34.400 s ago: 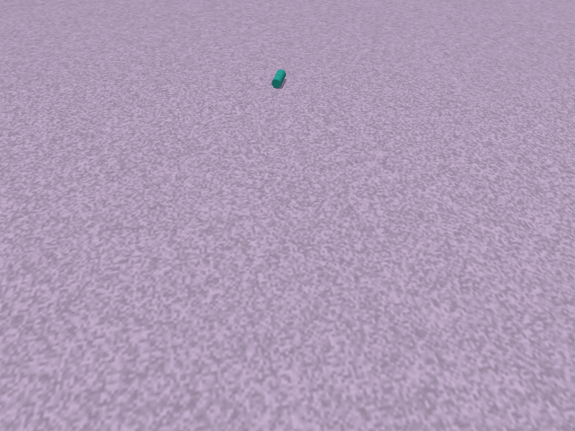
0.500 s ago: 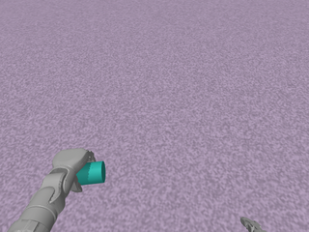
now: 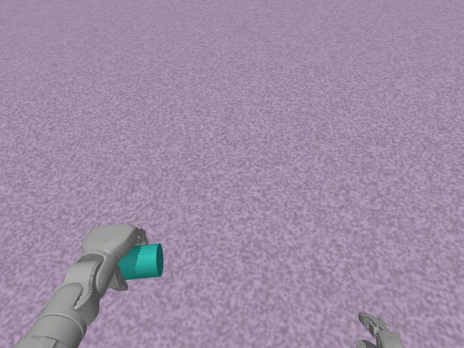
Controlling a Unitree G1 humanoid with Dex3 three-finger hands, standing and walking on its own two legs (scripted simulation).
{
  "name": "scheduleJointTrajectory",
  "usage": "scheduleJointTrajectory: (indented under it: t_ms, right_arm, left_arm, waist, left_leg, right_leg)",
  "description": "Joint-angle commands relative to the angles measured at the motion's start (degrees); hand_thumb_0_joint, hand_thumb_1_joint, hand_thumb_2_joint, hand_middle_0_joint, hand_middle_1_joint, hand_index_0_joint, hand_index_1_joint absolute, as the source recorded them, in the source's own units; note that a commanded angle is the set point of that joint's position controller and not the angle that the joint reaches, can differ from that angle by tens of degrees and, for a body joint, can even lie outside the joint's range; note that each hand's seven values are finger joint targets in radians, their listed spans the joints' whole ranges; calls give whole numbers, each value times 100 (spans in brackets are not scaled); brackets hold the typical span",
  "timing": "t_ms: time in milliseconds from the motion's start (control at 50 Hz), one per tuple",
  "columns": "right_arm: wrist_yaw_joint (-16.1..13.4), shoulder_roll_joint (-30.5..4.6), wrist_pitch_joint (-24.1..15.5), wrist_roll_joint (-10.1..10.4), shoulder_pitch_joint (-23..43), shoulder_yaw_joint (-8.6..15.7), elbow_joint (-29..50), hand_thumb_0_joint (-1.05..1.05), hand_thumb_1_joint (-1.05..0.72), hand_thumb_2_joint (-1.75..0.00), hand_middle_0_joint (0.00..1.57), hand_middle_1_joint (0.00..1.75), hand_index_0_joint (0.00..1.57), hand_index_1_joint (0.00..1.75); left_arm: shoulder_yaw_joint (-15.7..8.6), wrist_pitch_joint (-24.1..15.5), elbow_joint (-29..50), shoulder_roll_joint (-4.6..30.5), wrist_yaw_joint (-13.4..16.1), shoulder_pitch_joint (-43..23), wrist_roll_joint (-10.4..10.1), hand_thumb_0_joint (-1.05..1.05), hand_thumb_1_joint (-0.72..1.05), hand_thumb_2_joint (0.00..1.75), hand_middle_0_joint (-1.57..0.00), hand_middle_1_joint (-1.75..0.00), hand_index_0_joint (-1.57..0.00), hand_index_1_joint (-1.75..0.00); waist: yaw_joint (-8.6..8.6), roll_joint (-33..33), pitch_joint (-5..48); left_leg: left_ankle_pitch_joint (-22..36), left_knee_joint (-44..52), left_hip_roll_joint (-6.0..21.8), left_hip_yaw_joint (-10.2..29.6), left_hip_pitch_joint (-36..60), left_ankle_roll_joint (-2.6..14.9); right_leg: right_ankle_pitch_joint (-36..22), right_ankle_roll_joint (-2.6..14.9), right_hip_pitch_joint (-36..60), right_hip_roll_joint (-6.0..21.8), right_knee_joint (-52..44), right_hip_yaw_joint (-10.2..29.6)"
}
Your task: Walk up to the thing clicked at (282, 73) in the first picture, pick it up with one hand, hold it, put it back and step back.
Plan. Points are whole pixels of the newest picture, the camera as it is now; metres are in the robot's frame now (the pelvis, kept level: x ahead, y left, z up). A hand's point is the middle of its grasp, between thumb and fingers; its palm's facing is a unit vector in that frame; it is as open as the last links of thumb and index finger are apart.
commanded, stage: hold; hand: left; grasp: from above
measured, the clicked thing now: (124, 263) +0.30 +0.22 -0.06
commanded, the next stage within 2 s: crouch in 0.74 s
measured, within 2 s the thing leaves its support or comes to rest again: neither
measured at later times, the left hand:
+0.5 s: hand (118, 262) +0.29 +0.22 -0.04, palm faces -0.45 -0.07 -0.89, open 9.1 cm
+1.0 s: hand (118, 258) +0.30 +0.23 -0.04, palm faces -0.44 -0.07 -0.89, open 9.1 cm
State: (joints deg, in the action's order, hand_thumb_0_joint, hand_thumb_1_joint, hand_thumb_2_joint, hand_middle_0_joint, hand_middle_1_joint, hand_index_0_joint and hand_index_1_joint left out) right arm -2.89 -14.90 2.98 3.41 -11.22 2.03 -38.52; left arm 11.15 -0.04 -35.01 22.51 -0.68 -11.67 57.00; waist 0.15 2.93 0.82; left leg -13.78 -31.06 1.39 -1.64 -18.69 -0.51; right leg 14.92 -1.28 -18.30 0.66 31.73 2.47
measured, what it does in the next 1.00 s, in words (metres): stands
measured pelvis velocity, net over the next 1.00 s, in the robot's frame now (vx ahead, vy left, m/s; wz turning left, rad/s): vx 0.02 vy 0.00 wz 0.00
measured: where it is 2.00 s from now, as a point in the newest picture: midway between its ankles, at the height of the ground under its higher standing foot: outside the picture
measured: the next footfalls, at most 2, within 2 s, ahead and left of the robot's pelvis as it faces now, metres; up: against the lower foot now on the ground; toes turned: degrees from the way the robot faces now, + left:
none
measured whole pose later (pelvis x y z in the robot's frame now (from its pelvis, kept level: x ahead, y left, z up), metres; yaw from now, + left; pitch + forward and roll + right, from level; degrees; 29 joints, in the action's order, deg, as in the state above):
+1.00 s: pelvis +0.02 +0.00 +0.01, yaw +0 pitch +2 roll +0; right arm -3.1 -14.3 4.5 3.9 -10.6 2.2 -38.5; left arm 11.0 0.3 -34.4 22.3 -0.5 -10.9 57.5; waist 0.0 2.7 0.5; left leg -13.6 -27.7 1.1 -1.6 -15.7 -0.4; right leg 14.7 -1.4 -15.2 1.0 28.3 2.3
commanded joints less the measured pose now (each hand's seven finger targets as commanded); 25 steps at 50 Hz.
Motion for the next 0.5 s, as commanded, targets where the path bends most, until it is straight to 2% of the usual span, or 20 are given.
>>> scheduleJointTrajectory:
  t_ms: [0,100,140,200,220,280,300,340,360,380,400,440,460,480]
  right_arm:
    - [-50,-684,-235,39,559,206,815,0,-90,-90,20,30,20,30]
    - [-60,-700,-223,51,598,198,824,0,-90,-90,20,30,20,30]
    - [-73,-689,-209,54,632,184,825,0,-90,-90,20,30,20,30]
    - [-74,-688,-211,59,612,169,824,0,-90,-90,20,30,20,30]
    - [-79,-670,-208,58,615,164,815,0,-90,-90,20,30,20,30]
    - [-73,-663,-203,60,636,170,851,0,-90,-90,20,30,20,30]
    - [-76,-673,-200,56,625,171,846,0,-90,-90,20,30,20,30]
    - [-82,-658,-194,64,621,163,829,0,-90,-90,20,30,20,30]
    - [-85,-664,-188,61,600,174,825,0,-90,-90,20,30,20,30]
    - [-86,-647,-180,61,625,176,806,0,-90,-90,20,30,20,30]
    - [-83,-654,-181,58,604,183,820,0,-90,-90,20,30,20,30]
    - [-85,-664,-181,55,584,193,767,0,-90,-90,20,30,20,30]
    - [-84,-659,-175,57,600,197,771,0,-89,-90,20,30,20,30]
    - [-86,-664,-168,63,566,190,750,0,-90,-90,20,30,20,30]
  left_arm:
    - [-642,-3,1309,1243,176,-1859,-52,0,71,61,-114,-41,-112,-43]
    - [-571,41,1281,1147,113,-1601,-54,0,67,63,-113,-39,-110,-42]
    - [-710,36,1477,1349,113,-1823,-52,0,67,63,-112,-40,-110,-42]
    - [-567,29,1397,1178,75,-1778,-67,0,66,64,-111,-41,-109,-44]
    - [-646,32,1359,1255,82,-1784,-64,0,66,64,-110,-41,-108,-44]
    - [-589,18,1456,1170,83,-1700,-62,0,65,65,-110,-42,-108,-45]
    - [-692,16,1434,1277,91,-1732,-30,0,64,64,-109,-42,-107,-44]
    - [-594,5,1350,1196,97,-1745,-43,0,63,65,-109,-41,-106,-44]
    - [-722,-6,1447,1337,123,-1910,-27,0,64,66,-109,-42,-107,-45]
    - [-733,-7,1420,1324,132,-1763,5,0,63,66,-109,-43,-106,-45]
    - [-628,-1,1455,1215,137,-1775,-5,0,63,66,-109,-43,-107,-46]
    - [-680,21,1488,1272,149,-1869,-11,0,65,67,-109,-45,-107,-47]
    - [-604,32,1511,1201,140,-1806,-20,0,67,66,-111,-42,-109,-45]
    - [-517,44,1439,1141,135,-1879,-30,0,67,66,-111,-43,-109,-46]
  waist:
    - [-58,-219,1375]
    - [-51,-248,1246]
    - [-61,-115,1305]
    - [-15,-224,1241]
    - [-59,-227,1226]
    - [-65,-148,1276]
    - [-68,-161,1326]
    - [-16,-234,1248]
    - [-56,-131,1347]
    - [-92,-131,1398]
    - [-68,-155,1421]
    - [-29,-130,1479]
    - [-58,-132,1508]
    - [7,-237,1457]
  left_leg:
    - [625,449,-212,-47,811,133]
    - [625,531,-197,-42,887,120]
    - [667,545,-207,-52,924,116]
    - [688,570,-191,-39,952,126]
    - [712,560,-202,-34,908,133]
    - [710,576,-214,-60,964,127]
    - [788,571,-216,-60,987,131]
    - [812,557,-204,-53,965,134]
    - [850,551,-234,-71,992,137]
    - [930,540,-239,-76,1053,132]
    - [942,533,-240,-69,1065,128]
    - [1060,532,-229,-88,1163,137]
    - [1153,534,-222,-80,1195,126]
    - [1163,538,-204,-59,1161,142]
  right_leg:
    - [-544,146,229,-211,-620,-144]
    - [-514,163,246,-231,-673,-164]
    - [-575,162,262,-222,-685,-148]
    - [-602,162,250,-230,-689,-146]
    - [-608,153,270,-221,-709,-152]
    - [-597,158,308,-213,-731,-143]
    - [-677,157,335,-214,-715,-147]
    - [-716,149,301,-221,-714,-151]
    - [-778,145,341,-201,-714,-137]
    - [-833,142,386,-197,-711,-139]
    - [-838,140,384,-202,-721,-135]
    - [-987,135,406,-200,-715,-131]
    - [-1078,139,447,-205,-694,-149]
    - [-1100,138,423,-222,-699,-165]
